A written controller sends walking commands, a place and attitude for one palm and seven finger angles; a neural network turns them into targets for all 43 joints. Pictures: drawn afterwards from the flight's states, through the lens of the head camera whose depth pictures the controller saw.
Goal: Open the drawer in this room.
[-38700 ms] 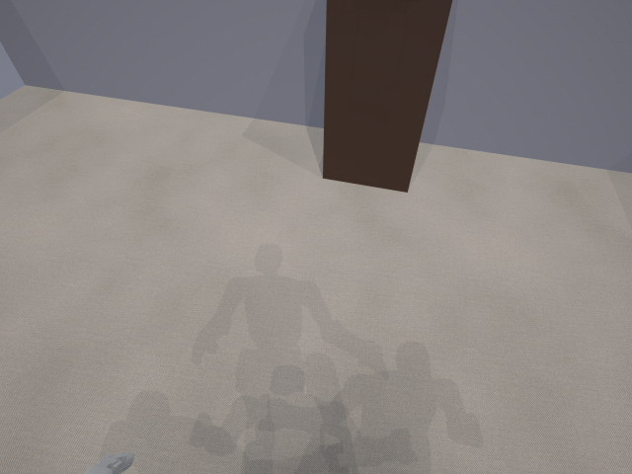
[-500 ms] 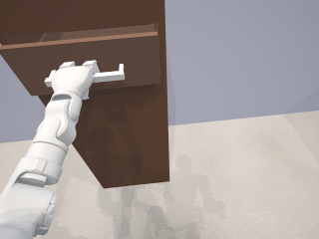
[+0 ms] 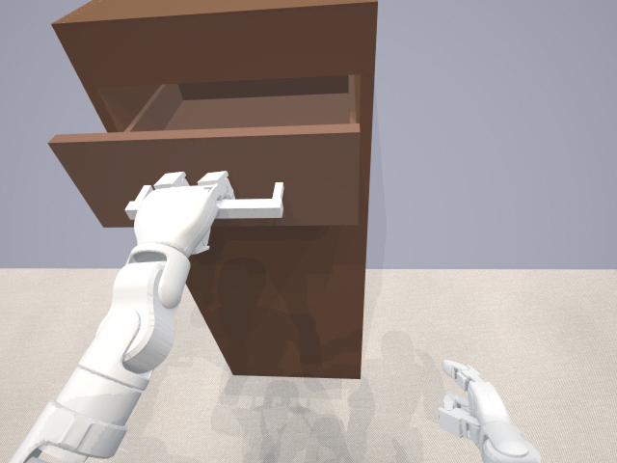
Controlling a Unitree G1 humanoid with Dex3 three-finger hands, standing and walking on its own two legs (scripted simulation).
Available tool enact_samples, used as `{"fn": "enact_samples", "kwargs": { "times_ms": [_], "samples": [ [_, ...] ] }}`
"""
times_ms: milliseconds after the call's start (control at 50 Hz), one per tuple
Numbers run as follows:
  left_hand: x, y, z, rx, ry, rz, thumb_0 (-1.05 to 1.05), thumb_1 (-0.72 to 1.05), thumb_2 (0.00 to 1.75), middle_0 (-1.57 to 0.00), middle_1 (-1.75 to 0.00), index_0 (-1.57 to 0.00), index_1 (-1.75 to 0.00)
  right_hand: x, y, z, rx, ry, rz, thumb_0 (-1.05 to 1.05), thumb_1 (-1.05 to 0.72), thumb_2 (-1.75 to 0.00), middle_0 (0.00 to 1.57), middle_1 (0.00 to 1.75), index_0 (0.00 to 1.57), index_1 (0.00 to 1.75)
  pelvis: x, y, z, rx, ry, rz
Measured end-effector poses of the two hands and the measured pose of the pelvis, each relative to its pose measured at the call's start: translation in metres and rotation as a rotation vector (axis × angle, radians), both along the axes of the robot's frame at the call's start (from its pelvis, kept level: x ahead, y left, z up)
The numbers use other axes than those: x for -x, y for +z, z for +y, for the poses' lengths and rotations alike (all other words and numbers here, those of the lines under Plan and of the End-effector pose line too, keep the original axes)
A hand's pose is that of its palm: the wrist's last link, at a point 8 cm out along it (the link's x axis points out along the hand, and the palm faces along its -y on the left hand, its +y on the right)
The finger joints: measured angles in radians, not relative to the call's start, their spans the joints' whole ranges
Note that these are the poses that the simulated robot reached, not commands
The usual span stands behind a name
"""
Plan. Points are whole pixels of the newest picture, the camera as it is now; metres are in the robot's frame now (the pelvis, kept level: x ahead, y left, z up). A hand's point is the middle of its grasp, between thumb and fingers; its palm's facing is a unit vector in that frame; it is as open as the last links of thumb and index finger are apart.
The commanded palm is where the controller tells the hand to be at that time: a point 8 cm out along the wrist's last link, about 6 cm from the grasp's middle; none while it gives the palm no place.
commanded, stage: pull the drawer open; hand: left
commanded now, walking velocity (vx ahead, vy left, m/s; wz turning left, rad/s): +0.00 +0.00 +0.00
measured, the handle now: (207, 200) +0.38 +0.17 +0.18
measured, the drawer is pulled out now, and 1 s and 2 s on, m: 0.15 0.12 0.30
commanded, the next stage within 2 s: relax the arm and regain balance in 0.86 s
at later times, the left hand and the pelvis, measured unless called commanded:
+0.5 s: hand (200, 227) +0.36 +0.18 +0.15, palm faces +0.03 -0.03 -1.00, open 5.3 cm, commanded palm +0.35 +0.19 +0.19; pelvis -0.03 -0.02 +0.00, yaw +2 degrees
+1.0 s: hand (204, 217) +0.37 +0.18 +0.16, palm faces +0.16 -0.39 -0.91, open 6.2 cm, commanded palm none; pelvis -0.02 +0.01 +0.00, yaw -2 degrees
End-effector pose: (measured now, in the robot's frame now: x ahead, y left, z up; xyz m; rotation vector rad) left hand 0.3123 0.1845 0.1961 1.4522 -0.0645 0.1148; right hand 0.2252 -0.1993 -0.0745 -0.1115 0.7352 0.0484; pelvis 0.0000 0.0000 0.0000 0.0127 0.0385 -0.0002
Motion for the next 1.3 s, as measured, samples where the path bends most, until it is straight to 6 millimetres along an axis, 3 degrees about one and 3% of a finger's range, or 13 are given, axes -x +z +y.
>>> {"fn": "enact_samples", "kwargs": {
  "times_ms": [80, 200, 560, 740, 860, 960, 1020, 1060, 1180, 1300],
  "samples": [
    [0.012, 0.0, -0.001, -0.019, 0.007, -0.001, 0.02, 0.79, 0.86, -0.31, -1.35, -0.42, -1.35, 0.0, -0.006, 0.0, 0.001, 0.025, 0.021, 0.01, -0.9, -0.9, 0.2, 0.3, 0.2, 0.3, 0.0, 0.0, -0.005, 0.0, 0.01, -0.009],
    [0.006, 0.001, -0.002, -0.06, 0.036, 0.017, 0.01, 0.8, 0.86, -0.36, -1.38, -0.42, -1.35, 0.018, -0.023, -0.008, 0.039, 0.038, 0.095, 0.01, -0.9, -0.9, 0.2, 0.3, 0.2, 0.3, 0.011, -0.001, -0.014, -0.001, 0.037, -0.013],
    [-0.033, 0.004, 0.002, -0.089, 0.001, 0.092, 0.0, 0.81, 0.85, -0.39, -1.35, -0.37, -1.34, 0.119, -0.041, -0.07, 0.143, -0.146, 0.21, 0.01, -0.9, -0.9, 0.2, 0.3, 0.2, 0.3, 0.038, -0.004, -0.022, -0.002, 0.026, 0.002],
    [-0.051, 0.003, 0.005, -0.094, -0.02, 0.087, 0.0, 0.82, 0.86, -0.39, -1.35, -0.4, -1.35, 0.157, -0.048, -0.071, 0.15, -0.206, 0.274, 0.01, -0.9, -0.9, 0.2, 0.3, 0.2, 0.3, 0.044, -0.004, -0.012, 0.002, 0.014, 0.026],
    [-0.05, 0.002, 0.006, -0.076, -0.032, 0.054, 0.0, 0.81, 0.85, -0.39, -1.37, -0.4, -1.35, 0.159, -0.048, -0.055, 0.098, -0.221, 0.27, 0.01, -0.9, -0.9, 0.2, 0.3, 0.2, 0.3, 0.036, -0.003, -0.002, 0.0, -0.015, 0.032],
    [-0.037, 0.0, 0.006, -0.04, -0.045, 0.012, 0.01, 0.81, 0.84, -0.36, -1.37, -0.41, -1.35, 0.136, -0.044, -0.038, 0.056, -0.192, 0.231, 0.01, -0.9, -0.9, 0.2, 0.3, 0.2, 0.3, 0.026, -0.001, 0.006, -0.001, -0.028, 0.023],
    [-0.025, 0.007, 0.022, 0.44, -0.101, -0.091, 0.06, 0.55, 0.73, -0.35, -1.34, -0.37, -1.17, 0.119, -0.044, -0.034, 0.114, -0.153, 0.185, 0.01, -0.9, -0.9, 0.2, 0.3, 0.2, 0.3, 0.023, -0.003, 0.01, 0.004, -0.029, -0.002],
    [-0.016, 0.009, 0.027, 0.595, -0.144, -0.099, 0.06, 0.31, 0.63, -0.33, -1.25, -0.33, -0.98, 0.114, -0.045, -0.037, 0.122, -0.157, 0.159, 0.01, -0.9, -0.9, 0.2, 0.3, 0.2, 0.3, 0.02, -0.003, 0.012, 0.0, -0.031, -0.019],
    [0.012, 0.011, 0.032, 0.64, -0.199, -0.052, 0.04, -0.21, 0.42, -0.33, -1.11, -0.39, -0.69, 0.14, -0.053, -0.068, 0.133, -0.211, 0.166, 0.0, -0.9, -0.9, 0.2, 0.3, 0.2, 0.3, 0.018, -0.003, 0.011, -0.029, -0.041, -0.057],
    [0.039, 0.011, 0.031, 0.646, -0.205, -0.067, 0.01, -0.42, 0.34, -0.35, -1.09, -0.46, -0.56, 0.197, -0.063, -0.103, 0.178, -0.254, 0.271, 0.0, -0.9, -0.9, 0.2, 0.3, 0.2, 0.3, 0.034, -0.002, -0.001, -0.038, -0.04, -0.072]
  ]
}}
